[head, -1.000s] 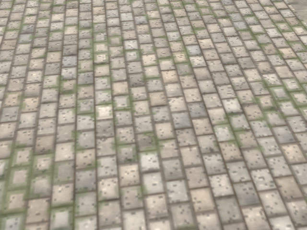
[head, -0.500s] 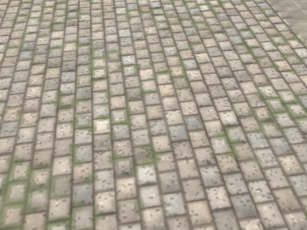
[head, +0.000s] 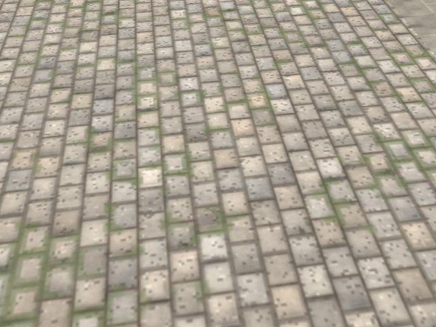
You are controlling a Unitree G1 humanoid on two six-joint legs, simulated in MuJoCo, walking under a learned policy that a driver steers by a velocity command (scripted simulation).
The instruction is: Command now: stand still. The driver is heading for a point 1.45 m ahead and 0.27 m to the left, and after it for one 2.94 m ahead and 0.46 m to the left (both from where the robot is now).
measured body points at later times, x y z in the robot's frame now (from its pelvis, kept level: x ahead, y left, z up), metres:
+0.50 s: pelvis +0.00 +0.01 +0.00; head +0.01 +0.01 +0.45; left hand +0.02 +0.26 -0.16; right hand -0.01 -0.24 -0.16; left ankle -0.01 +0.15 -0.74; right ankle -0.01 -0.12 -0.74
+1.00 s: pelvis +0.11 +0.04 +0.00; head +0.13 +0.05 +0.45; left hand +0.23 +0.29 -0.13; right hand +0.00 -0.19 -0.13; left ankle +0.00 +0.14 -0.74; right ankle +0.14 -0.09 -0.65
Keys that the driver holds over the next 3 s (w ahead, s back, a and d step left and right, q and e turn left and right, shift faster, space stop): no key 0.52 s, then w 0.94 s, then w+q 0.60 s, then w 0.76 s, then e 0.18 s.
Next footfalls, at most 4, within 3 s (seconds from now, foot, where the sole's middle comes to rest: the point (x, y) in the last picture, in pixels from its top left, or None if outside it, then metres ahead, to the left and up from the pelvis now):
1.20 right None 0.42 -0.09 -0.78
1.76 left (177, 264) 0.73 0.16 -0.78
2.28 right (210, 186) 1.06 0.05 -0.78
2.82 left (129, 154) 1.23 0.39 -0.78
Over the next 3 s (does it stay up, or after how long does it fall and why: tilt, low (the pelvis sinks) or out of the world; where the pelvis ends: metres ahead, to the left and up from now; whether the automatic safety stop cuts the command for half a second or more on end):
stays up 1.19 0.28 0.00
